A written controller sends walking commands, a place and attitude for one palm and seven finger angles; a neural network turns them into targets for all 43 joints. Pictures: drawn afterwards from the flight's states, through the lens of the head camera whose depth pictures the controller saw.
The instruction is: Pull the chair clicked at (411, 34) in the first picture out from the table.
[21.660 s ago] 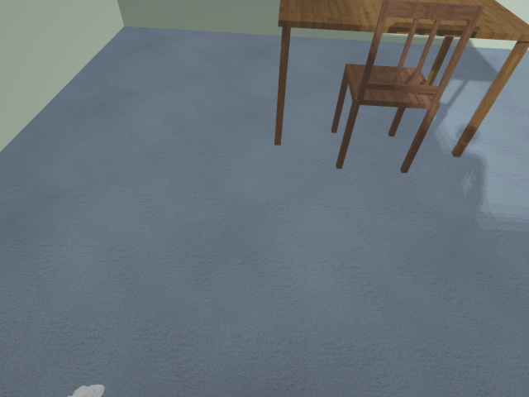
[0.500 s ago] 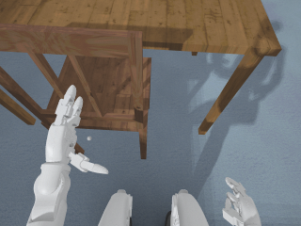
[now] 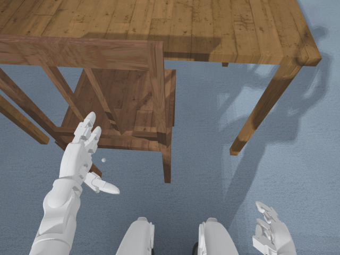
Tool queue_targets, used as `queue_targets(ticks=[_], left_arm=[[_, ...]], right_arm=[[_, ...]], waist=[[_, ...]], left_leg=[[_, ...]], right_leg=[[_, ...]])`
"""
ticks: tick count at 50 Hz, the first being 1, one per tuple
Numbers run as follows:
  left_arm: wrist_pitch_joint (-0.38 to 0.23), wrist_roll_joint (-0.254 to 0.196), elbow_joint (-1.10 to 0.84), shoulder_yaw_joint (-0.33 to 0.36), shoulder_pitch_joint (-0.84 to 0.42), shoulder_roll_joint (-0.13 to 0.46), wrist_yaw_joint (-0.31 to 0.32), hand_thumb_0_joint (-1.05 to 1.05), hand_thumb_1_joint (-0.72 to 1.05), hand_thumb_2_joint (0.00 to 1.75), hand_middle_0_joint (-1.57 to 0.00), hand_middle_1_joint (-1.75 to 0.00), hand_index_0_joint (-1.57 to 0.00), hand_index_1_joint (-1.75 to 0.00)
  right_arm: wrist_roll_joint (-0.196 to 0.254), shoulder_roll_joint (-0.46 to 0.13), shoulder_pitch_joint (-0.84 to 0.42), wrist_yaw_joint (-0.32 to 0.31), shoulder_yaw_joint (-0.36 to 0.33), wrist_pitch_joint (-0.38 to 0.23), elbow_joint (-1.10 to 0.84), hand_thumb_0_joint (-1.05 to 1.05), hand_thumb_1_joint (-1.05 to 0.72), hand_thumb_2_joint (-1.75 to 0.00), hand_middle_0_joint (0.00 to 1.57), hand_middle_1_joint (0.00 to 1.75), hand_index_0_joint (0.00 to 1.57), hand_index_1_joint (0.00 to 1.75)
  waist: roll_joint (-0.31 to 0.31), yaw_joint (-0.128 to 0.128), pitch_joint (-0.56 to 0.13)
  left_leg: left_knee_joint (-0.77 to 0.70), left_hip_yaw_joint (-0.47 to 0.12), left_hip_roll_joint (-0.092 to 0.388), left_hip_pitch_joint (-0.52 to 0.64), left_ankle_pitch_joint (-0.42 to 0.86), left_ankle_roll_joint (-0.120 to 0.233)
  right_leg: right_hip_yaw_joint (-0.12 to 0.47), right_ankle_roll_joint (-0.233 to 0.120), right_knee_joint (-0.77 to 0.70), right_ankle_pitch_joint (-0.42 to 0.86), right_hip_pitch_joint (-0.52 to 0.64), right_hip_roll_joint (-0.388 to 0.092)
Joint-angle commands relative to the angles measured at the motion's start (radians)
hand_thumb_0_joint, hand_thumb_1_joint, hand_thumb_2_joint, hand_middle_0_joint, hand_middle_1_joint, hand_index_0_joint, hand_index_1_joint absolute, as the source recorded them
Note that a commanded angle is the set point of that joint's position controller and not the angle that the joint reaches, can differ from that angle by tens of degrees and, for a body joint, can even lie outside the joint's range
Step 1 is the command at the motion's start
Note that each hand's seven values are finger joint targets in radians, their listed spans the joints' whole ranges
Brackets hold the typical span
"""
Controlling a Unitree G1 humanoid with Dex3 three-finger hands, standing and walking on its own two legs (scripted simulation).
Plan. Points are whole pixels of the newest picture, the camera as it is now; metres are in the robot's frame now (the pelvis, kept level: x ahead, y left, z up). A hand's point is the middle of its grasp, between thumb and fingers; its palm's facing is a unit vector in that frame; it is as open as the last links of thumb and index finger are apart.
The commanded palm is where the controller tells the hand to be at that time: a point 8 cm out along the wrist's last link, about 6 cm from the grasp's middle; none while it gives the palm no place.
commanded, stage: aim the fingers beside a spindle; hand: left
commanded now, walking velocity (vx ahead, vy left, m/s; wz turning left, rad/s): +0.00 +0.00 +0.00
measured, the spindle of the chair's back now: (74, 104) +0.47 +0.27 +0.02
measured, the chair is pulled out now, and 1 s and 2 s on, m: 0.00 0.00 0.00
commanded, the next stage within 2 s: push the fingers through the gap in 0.16 s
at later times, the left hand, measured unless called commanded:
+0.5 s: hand (111, 155) +0.32 +0.15 +0.03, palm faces -0.04 -1.00 -0.02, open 17.0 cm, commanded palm +0.31 +0.22 +0.03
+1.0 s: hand (112, 135) +0.38 +0.16 +0.02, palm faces -0.06 -1.00 -0.07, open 17.0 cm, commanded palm +0.35 +0.21 +0.03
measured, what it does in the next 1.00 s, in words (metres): stands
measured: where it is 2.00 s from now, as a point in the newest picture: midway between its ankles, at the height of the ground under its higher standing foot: outside the picture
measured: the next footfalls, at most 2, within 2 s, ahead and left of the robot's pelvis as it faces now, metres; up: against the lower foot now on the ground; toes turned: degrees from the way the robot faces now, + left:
none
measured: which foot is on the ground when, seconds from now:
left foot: down 0.00-1.00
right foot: down 0.00-1.00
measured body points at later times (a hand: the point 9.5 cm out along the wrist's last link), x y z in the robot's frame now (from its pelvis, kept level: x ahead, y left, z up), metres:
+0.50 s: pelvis +0.00 +0.00 +0.00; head +0.11 +0.00 +0.43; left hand +0.32 +0.20 +0.04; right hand +0.17 -0.25 -0.10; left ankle +0.02 +0.12 -0.62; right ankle +0.04 -0.12 -0.62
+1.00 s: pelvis -0.01 +0.00 -0.01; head +0.11 +0.00 +0.43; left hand +0.38 +0.21 +0.03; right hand +0.13 -0.25 -0.12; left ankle +0.02 +0.12 -0.62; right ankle +0.04 -0.12 -0.62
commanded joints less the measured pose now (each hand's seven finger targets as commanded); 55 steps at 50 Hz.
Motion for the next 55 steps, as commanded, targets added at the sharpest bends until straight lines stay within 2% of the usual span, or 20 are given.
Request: queue_targets(ticks=[1,2,4,7,11,13,16,17,19,22,25,28,32,34,37,40,45,48,52,55], left_arm=[[-0.074,-0.015,-0.424,0.012,-0.185,0.103,-0.036,0.00,-0.50,0.30,-0.06,-0.08,-0.06,-0.08],[-0.141,-0.012,-0.586,0.079,-0.219,0.195,0.011,0.00,-0.50,0.30,-0.06,-0.08,-0.06,-0.08],[-0.232,-0.010,-0.723,0.124,-0.055,0.228,0.094,0.00,-0.50,0.30,-0.06,-0.08,-0.06,-0.08],[-0.272,0.032,-0.664,0.167,-0.033,0.243,0.181,0.00,-0.50,0.30,-0.06,-0.08,-0.06,-0.08],[-0.125,0.072,-0.087,-0.026,0.080,-0.003,0.111,0.00,-0.50,0.30,-0.06,-0.08,-0.06,-0.08],[-0.030,0.043,0.001,-0.105,0.101,-0.072,0.016,0.00,-0.50,0.30,-0.06,-0.08,-0.06,-0.08],[0.012,0.000,-0.207,-0.046,-0.118,0.054,-0.054,0.00,-0.50,0.30,-0.06,-0.08,-0.06,-0.08],[-0.020,0.001,-0.304,-0.017,-0.230,0.102,-0.046,0.00,-0.50,0.30,-0.06,-0.08,-0.06,-0.08],[-0.133,-0.005,-0.477,0.076,-0.352,0.182,0.010,0.00,-0.50,0.30,-0.06,-0.08,-0.06,-0.08],[-0.282,0.003,-0.523,0.181,-0.298,0.264,0.109,0.00,-0.50,0.30,-0.06,-0.08,-0.06,-0.08],[-0.291,0.042,-0.268,0.120,-0.218,0.154,0.129,0.00,-0.50,0.30,-0.06,-0.08,-0.06,-0.08],[-0.157,0.072,-0.009,0.037,-0.088,0.079,0.061,0.00,-0.50,0.30,-0.06,-0.08,-0.06,-0.08],[-0.005,0.014,-0.085,-0.013,-0.193,0.063,-0.038,0.00,-0.50,0.30,-0.06,-0.08,-0.06,-0.08],[-0.040,-0.011,-0.242,0.051,-0.357,0.130,-0.021,0.00,-0.50,0.30,-0.06,-0.08,-0.06,-0.08],[-0.190,-0.013,-0.388,0.143,-0.499,0.220,0.067,0.00,-0.50,0.30,-0.06,-0.08,-0.06,-0.08],[-0.283,0.037,-0.247,0.093,-0.448,0.149,0.124,0.00,-0.50,0.30,-0.06,-0.08,-0.06,-0.08],[-0.172,0.102,0.110,0.043,-0.371,0.118,0.067,0.00,-0.50,0.30,-0.06,-0.08,-0.06,-0.08],[-0.088,0.065,0.083,0.072,-0.383,0.141,0.025,0.00,-0.50,0.30,-0.06,-0.08,-0.06,-0.08],[-0.157,0.011,-0.169,0.142,-0.603,0.208,0.060,0.00,-0.50,0.30,-0.06,-0.08,-0.06,-0.08],[-0.243,0.044,-0.117,0.136,-0.635,0.201,0.104,0.00,-0.50,0.30,-0.06,-0.08,-0.06,-0.08]], right_arm=[[-0.015,-0.125,0.012,-0.030,-0.085,-0.071,-0.169,0.00,-0.90,-0.90,0.20,0.30,0.20,0.30],[-0.028,-0.119,0.012,-0.031,-0.083,-0.081,-0.170,0.00,-0.90,-0.90,0.20,0.30,0.20,0.30],[-0.044,-0.102,0.038,-0.016,-0.075,-0.095,-0.163,0.00,-0.90,-0.90,0.20,0.30,0.20,0.30],[-0.055,-0.092,0.031,-0.008,-0.073,-0.086,-0.115,0.00,-0.90,-0.90,0.20,0.30,0.20,0.30],[-0.033,-0.110,-0.006,0.005,-0.059,-0.044,-0.091,0.00,-0.90,-0.90,0.20,0.30,0.20,0.30],[0.002,-0.131,0.013,0.003,-0.054,-0.035,-0.115,0.00,-0.90,-0.90,0.20,0.30,0.20,0.30],[0.006,-0.146,0.026,-0.027,-0.071,-0.043,-0.157,0.00,-0.90,-0.90,0.20,0.30,0.20,0.30],[0.000,-0.140,0.013,-0.039,-0.071,-0.052,-0.155,0.00,-0.90,-0.90,0.20,0.30,0.20,0.30],[-0.028,-0.119,0.011,-0.046,-0.072,-0.077,-0.138,0.00,-0.90,-0.90,0.20,0.30,0.20,0.30],[-0.060,-0.111,0.026,-0.032,-0.070,-0.106,-0.092,0.00,-0.90,-0.90,0.20,0.30,0.20,0.30],[-0.061,-0.098,-0.007,-0.009,-0.065,-0.090,-0.062,0.00,-0.90,-0.90,0.20,0.30,0.20,0.30],[-0.038,-0.121,0.019,0.003,-0.069,-0.049,-0.079,0.00,-0.90,-0.90,0.20,0.30,0.20,0.30],[-0.003,-0.140,0.051,-0.015,-0.071,-0.018,-0.135,0.00,-0.90,-0.90,0.20,0.30,0.20,0.30],[-0.008,-0.132,0.044,-0.030,-0.077,-0.025,-0.130,0.00,-0.90,-0.90,0.20,0.30,0.20,0.30],[-0.036,-0.120,0.045,-0.037,-0.073,-0.058,-0.092,0.00,-0.90,-0.90,0.20,0.30,0.20,0.30],[-0.057,-0.111,0.034,-0.018,-0.070,-0.071,-0.046,0.00,-0.90,-0.90,0.20,0.30,0.20,0.30],[-0.039,-0.135,0.055,-0.005,-0.070,-0.027,-0.052,0.00,-0.90,-0.90,0.20,0.30,0.20,0.30],[-0.024,-0.144,0.074,-0.010,-0.072,-0.002,-0.090,0.00,-0.90,-0.90,0.20,0.30,0.20,0.30],[-0.033,-0.129,0.080,-0.023,-0.075,-0.015,-0.090,0.00,-0.90,-0.90,0.20,0.30,0.20,0.30],[-0.049,-0.121,0.085,-0.015,-0.073,-0.025,-0.046,0.00,-0.90,-0.90,0.20,0.30,0.20,0.30]], waist=[[-0.027,-0.014,-0.483],[0.035,0.010,-0.546],[0.123,0.053,-0.619],[0.082,0.020,-0.496],[-0.126,-0.068,-0.106],[-0.159,-0.058,-0.074],[-0.090,-0.047,-0.286],[-0.061,-0.058,-0.342],[0.012,-0.031,-0.458],[0.073,0.010,-0.525],[0.028,-0.023,-0.376],[-0.033,-0.033,-0.280],[-0.049,-0.045,-0.354],[-0.052,-0.047,-0.445],[0.018,-0.037,-0.478],[0.017,-0.046,-0.399],[-0.017,-0.057,-0.272],[-0.019,-0.032,-0.374],[0.006,-0.041,-0.546],[-0.006,-0.061,-0.481]], left_leg=[[-0.146,-0.009,-0.043,0.211,0.313,0.019],[-0.147,-0.014,-0.043,0.269,0.383,0.011],[-0.179,-0.016,-0.045,0.419,0.540,-0.012],[-0.165,-0.019,-0.036,0.343,0.528,-0.009],[-0.174,-0.006,-0.037,0.046,0.113,0.009],[-0.198,-0.001,-0.042,0.045,0.061,0.015],[-0.187,-0.001,-0.045,0.117,0.127,0.020],[-0.168,-0.002,-0.044,0.146,0.173,0.023],[-0.151,-0.012,-0.044,0.232,0.294,0.019],[-0.137,-0.020,-0.045,0.282,0.420,0.002],[-0.121,-0.003,-0.045,0.154,0.312,0.007],[-0.153,0.015,-0.044,0.077,0.207,0.009],[-0.189,0.012,-0.043,0.142,0.241,0.017],[-0.178,0.000,-0.039,0.189,0.283,0.017],[-0.161,-0.016,-0.039,0.247,0.350,0.008],[-0.153,-0.022,-0.038,0.219,0.311,0.003],[-0.178,0.003,-0.041,0.089,0.138,0.007],[-0.198,0.005,-0.042,0.141,0.218,0.008],[-0.176,-0.009,-0.037,0.243,0.358,0.006],[-0.161,-0.011,-0.036,0.216,0.335,0.006]], right_leg=[[0.067,-0.003,-0.152,0.295,0.329,0.035],[0.062,-0.007,-0.124,0.338,0.337,0.044],[0.055,-0.019,-0.107,0.398,0.329,0.049],[0.048,-0.014,-0.105,0.375,0.279,0.055],[0.041,0.001,-0.201,0.068,0.173,0.057],[0.054,-0.002,-0.245,0.014,0.195,0.052],[0.080,0.001,-0.247,0.100,0.293,0.037],[0.080,0.000,-0.220,0.153,0.297,0.039],[0.078,-0.004,-0.166,0.256,0.309,0.043],[0.067,-0.013,-0.103,0.322,0.267,0.055],[0.062,-0.005,-0.109,0.254,0.229,0.052],[0.064,-0.006,-0.161,0.186,0.231,0.049],[0.068,-0.003,-0.205,0.250,0.320,0.047],[0.073,0.003,-0.194,0.282,0.346,0.045],[0.067,-0.002,-0.153,0.305,0.296,0.056],[0.055,-0.006,-0.131,0.236,0.201,0.059],[0.065,-0.011,-0.181,0.107,0.182,0.048],[0.064,-0.013,-0.187,0.200,0.265,0.048],[0.066,-0.003,-0.155,0.330,0.322,0.054],[0.066,0.000,-0.144,0.300,0.269,0.060]])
